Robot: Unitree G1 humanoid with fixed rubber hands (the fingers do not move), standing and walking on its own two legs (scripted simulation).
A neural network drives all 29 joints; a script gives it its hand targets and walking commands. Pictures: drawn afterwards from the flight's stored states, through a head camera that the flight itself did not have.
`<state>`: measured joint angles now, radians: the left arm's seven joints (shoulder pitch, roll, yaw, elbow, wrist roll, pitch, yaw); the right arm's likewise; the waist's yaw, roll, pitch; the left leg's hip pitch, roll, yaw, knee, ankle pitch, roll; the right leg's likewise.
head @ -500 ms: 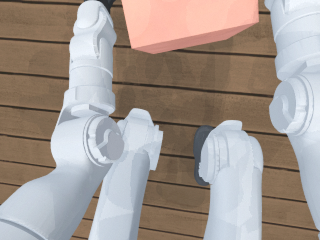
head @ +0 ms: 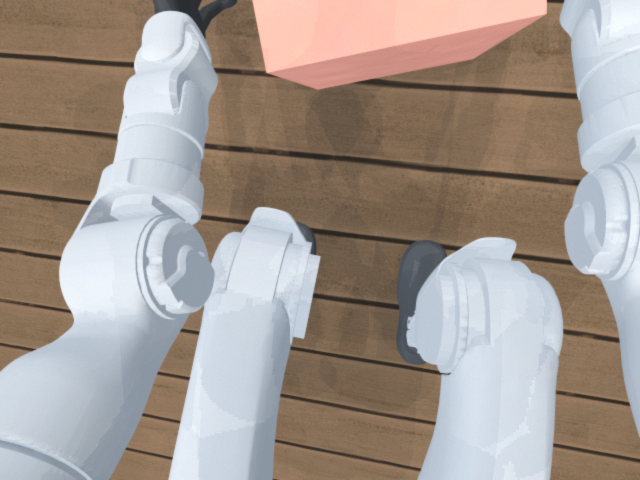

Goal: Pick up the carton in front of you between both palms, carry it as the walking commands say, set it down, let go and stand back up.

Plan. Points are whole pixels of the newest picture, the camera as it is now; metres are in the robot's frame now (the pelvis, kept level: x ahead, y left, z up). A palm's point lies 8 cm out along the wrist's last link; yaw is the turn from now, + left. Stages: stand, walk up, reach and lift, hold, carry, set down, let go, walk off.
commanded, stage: set down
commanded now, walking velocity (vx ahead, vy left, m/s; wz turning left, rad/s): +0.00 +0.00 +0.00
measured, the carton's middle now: out of the picture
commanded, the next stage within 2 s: let go in 1.18 s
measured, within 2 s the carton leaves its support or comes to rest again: neither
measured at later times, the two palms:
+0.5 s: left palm out of the picture +0.51 +0.19 -0.07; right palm out of the picture +0.60 -0.17 -0.06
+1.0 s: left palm out of the picture +0.51 +0.19 +0.08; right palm out of the picture +0.60 -0.19 +0.09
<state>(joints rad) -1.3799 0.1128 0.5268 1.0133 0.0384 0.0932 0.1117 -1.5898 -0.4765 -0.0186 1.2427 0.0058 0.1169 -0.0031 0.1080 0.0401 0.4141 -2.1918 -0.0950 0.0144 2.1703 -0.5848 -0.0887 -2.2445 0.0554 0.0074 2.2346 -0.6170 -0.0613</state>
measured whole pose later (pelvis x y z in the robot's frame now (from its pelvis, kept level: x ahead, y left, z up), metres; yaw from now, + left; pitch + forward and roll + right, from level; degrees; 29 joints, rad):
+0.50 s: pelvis -0.01 +0.01 +0.05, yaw +1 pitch +39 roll +4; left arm -1.29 0.10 0.32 0.79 -0.13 0.21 0.24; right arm -1.61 -0.57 0.02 1.21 0.10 0.20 0.06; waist 0.12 0.00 0.25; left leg -2.13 -0.06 0.04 2.00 -0.55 -0.03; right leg -2.15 0.01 0.00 2.06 -0.59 -0.05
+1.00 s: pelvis +0.01 +0.00 +0.19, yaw +0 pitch +46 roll +4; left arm -1.11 0.06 0.37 0.63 -0.05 0.25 0.20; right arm -1.44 -0.51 -0.13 1.07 -0.04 0.24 0.11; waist 0.13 -0.01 0.04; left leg -1.84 -0.06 0.00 1.45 -0.42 -0.03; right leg -1.86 0.04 0.03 1.51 -0.45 -0.03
